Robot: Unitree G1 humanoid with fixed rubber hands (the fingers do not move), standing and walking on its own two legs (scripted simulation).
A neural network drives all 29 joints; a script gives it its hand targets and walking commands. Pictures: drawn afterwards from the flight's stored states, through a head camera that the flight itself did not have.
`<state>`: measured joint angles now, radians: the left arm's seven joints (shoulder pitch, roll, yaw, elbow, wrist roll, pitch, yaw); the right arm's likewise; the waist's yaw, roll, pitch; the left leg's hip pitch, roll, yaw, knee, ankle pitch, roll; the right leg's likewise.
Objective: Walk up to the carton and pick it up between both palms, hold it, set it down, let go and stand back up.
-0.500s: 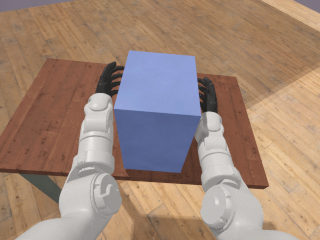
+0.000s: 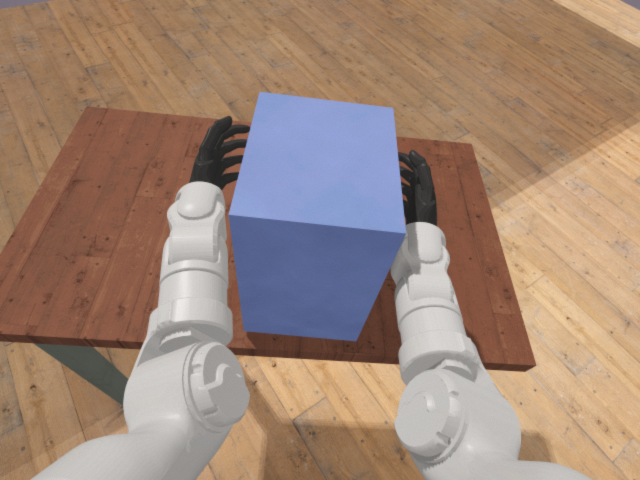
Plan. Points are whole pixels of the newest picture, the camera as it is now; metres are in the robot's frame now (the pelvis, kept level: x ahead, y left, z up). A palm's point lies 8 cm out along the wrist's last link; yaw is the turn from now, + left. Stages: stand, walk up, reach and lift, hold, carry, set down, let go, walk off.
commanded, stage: set down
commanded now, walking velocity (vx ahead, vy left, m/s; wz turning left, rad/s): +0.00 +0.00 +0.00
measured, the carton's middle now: (312, 228) +0.42 +0.05 +0.04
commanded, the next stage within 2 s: none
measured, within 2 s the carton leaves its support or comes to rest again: neither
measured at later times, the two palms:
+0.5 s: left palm (209, 183) +0.42 +0.18 +0.10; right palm (418, 218) +0.41 -0.08 +0.09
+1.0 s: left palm (209, 185) +0.42 +0.18 +0.10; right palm (419, 218) +0.41 -0.08 +0.09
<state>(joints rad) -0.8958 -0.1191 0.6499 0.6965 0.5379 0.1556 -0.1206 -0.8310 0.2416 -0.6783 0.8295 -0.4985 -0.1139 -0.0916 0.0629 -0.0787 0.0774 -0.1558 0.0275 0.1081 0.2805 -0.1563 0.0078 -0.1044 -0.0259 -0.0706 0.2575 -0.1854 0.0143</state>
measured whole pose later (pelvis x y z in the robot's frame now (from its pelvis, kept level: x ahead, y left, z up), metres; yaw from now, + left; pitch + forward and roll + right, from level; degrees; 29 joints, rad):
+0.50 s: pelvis +0.00 +0.00 +0.00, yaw +0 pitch +3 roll +0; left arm -0.90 -0.12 0.68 0.71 0.55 0.11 -0.13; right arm -0.83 0.26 -0.69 0.78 -0.53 -0.11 -0.07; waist 0.06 -0.07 0.08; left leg -0.18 0.03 0.12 0.28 -0.15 0.01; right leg -0.13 -0.03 -0.07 0.27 -0.18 0.02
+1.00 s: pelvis -0.01 +0.00 +0.00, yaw -1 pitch +3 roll +0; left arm -0.92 -0.10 0.71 0.75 0.56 0.07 -0.12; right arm -0.86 0.26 -0.69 0.78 -0.54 -0.06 -0.05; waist 0.06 -0.07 0.08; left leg -0.20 0.03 0.14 0.29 -0.15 0.02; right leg -0.16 -0.03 -0.06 0.28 -0.18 0.02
